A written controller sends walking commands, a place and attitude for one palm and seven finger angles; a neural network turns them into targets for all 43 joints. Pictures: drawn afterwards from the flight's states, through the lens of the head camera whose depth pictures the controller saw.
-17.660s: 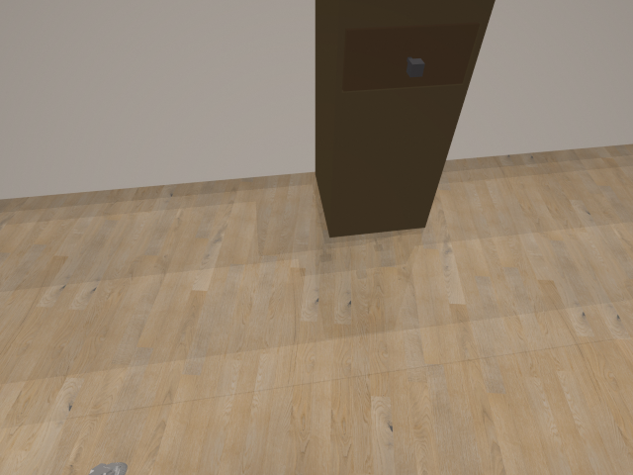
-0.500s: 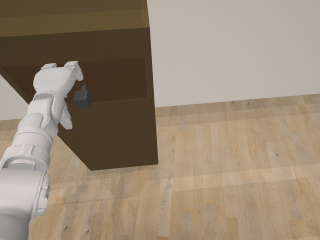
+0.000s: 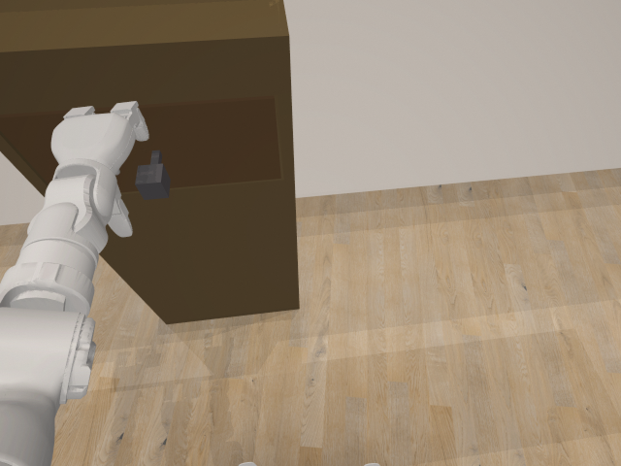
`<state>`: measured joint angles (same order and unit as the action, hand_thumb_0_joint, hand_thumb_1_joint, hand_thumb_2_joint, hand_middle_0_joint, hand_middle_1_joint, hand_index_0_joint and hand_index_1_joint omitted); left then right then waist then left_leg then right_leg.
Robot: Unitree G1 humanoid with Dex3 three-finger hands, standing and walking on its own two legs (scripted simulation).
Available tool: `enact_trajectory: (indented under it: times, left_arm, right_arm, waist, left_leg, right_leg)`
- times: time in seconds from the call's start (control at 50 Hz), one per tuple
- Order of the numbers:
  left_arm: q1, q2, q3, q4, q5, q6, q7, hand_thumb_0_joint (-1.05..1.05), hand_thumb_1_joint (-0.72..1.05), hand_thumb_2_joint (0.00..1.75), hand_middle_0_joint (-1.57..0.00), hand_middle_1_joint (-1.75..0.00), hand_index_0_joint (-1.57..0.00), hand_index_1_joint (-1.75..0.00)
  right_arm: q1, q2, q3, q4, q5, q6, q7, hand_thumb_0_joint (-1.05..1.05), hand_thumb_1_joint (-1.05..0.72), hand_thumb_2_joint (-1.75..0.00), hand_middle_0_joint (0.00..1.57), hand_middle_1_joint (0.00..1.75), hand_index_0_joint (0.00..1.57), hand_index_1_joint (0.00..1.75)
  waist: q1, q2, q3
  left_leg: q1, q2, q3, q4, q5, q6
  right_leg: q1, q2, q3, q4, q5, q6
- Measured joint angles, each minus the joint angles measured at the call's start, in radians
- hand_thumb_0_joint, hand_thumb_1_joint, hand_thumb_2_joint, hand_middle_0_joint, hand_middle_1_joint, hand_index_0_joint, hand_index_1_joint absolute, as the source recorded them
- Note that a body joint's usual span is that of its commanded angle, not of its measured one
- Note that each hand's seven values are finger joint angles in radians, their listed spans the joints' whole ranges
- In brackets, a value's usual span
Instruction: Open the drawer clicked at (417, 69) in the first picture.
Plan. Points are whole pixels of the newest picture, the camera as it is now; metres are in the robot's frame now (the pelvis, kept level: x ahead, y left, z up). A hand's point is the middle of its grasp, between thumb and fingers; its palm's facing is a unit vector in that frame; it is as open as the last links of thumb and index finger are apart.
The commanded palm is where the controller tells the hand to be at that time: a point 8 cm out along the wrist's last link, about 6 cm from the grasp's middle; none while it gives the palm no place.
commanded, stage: re-aim the fingers above the handle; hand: left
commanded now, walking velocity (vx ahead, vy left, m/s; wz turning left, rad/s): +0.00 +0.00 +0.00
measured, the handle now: (154, 172) +0.54 +0.21 +0.02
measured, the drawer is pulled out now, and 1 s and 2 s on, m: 0.00 0.00 0.00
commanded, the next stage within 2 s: lower the fingers behind the handle in 1.04 s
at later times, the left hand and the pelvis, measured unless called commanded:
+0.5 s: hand (127, 172) +0.49 +0.22 +0.08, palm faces -0.06 -0.04 -1.00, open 13.8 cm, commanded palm +0.47 +0.22 +0.14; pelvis +0.01 +0.00 +0.00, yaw +0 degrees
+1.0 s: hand (127, 174) +0.48 +0.22 +0.08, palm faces -0.06 -0.02 -1.00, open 13.8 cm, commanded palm +0.47 +0.22 +0.14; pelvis +0.00 -0.01 +0.00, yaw +1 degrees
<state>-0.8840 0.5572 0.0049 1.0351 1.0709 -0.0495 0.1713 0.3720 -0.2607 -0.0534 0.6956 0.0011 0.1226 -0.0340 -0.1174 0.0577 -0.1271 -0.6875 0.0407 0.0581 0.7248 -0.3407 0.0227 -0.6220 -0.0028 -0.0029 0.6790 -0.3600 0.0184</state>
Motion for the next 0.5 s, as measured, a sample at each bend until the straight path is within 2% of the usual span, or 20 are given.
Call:
enact_trajectory:
  times: [0.06, 0.12, 0.22, 0.32, 0.4, 0.5]
  left_arm:
    - [0.005, -0.006, -0.028, -0.004, -0.013, 0.012, -0.015, 0.0, -0.48, 0.3, -0.31, -1.2, -0.32, -1.2]
    - [0.009, -0.022, -0.041, -0.022, -0.017, -0.006, -0.02, 0.0, -0.48, 0.3, -0.31, -1.2, -0.32, -1.2]
    - [-0.005, -0.038, -0.041, -0.031, -0.004, -0.015, 0.008, 0.0, -0.48, 0.3, -0.32, -1.2, -0.32, -1.2]
    - [-0.021, -0.045, -0.03, -0.004, 0.001, 0.031, 0.033, 0.0, -0.48, 0.3, -0.31, -1.2, -0.32, -1.2]
    - [-0.006, -0.04, -0.022, -0.006, -0.006, 0.054, 0.004, 0.0, -0.48, 0.3, -0.31, -1.2, -0.32, -1.2]
    - [0.044, -0.044, -0.026, -0.059, -0.021, 0.022, -0.024, 0.0, -0.48, 0.3, -0.31, -1.2, -0.32, -1.2]
  right_arm:
    - [0.011, 0.006, -0.001, 0.004, 0.002, -0.002, 0.003, 0.01, -0.91, -0.9, 0.2, 0.3, 0.2, 0.3]
    - [0.017, 0.011, -0.001, 0.011, 0.001, -0.005, 0.001, 0.01, -0.91, -0.9, 0.2, 0.3, 0.2, 0.3]
    - [0.011, 0.011, -0.003, 0.019, -0.003, -0.011, 0.004, 0.01, -0.91, -0.9, 0.2, 0.3, 0.2, 0.3]
    - [-0.001, 0.004, -0.002, 0.017, -0.004, -0.009, 0.01, 0.01, -0.91, -0.9, 0.2, 0.3, 0.2, 0.3]
    - [-0.005, 0.001, -0.002, 0.006, -0.002, -0.004, 0.008, 0.01, -0.91, -0.9, 0.2, 0.3, 0.2, 0.3]
    - [-0.003, -0.001, -0.006, -0.001, 0.001, 0.003, 0.002, 0.01, -0.91, -0.9, 0.2, 0.3, 0.2, 0.3]
  waist:
    - [0.006, 0.002, 0.004]
    - [0.01, 0.0, 0.006]
    - [0.007, -0.003, 0.004]
    - [0.004, 0.002, -0.003]
    - [0.005, 0.006, -0.004]
    - [0.017, 0.006, -0.005]
  left_leg:
    - [0.005, -0.002, -0.001, -0.004, 0.001, 0.002]
    - [0.007, -0.005, -0.006, -0.004, 0.001, 0.002]
    - [-0.004, -0.006, -0.011, 0.004, -0.001, 0.001]
    - [-0.004, -0.004, -0.006, 0.003, -0.003, 0.0]
    - [0.012, -0.001, -0.001, -0.012, 0.0, -0.002]
    - [0.043, 0.001, -0.003, -0.029, 0.003, -0.007]
  right_leg:
    - [0.008, -0.001, -0.001, -0.006, 0.001, 0.001]
    - [0.012, -0.004, -0.006, -0.008, 0.001, 0.002]
    - [0.003, -0.006, -0.01, 0.0, -0.004, 0.001]
    - [-0.001, -0.003, -0.006, 0.002, -0.005, 0.0]
    - [0.011, 0.0, 0.0, -0.009, -0.001, -0.002]
    - [0.041, 0.002, -0.002, -0.024, 0.0, -0.006]
